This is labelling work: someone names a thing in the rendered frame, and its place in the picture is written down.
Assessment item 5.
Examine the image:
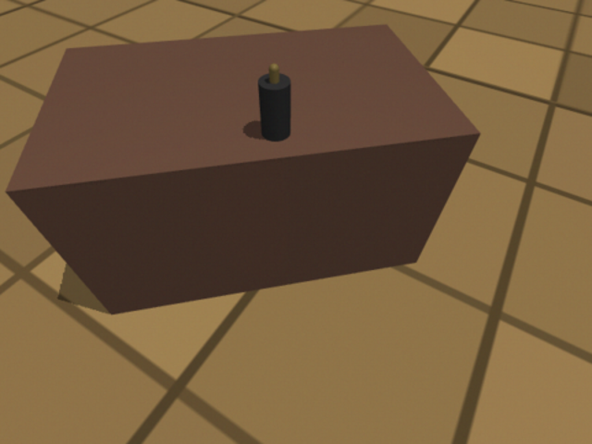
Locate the bottle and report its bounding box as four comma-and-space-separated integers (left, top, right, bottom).
258, 64, 290, 142

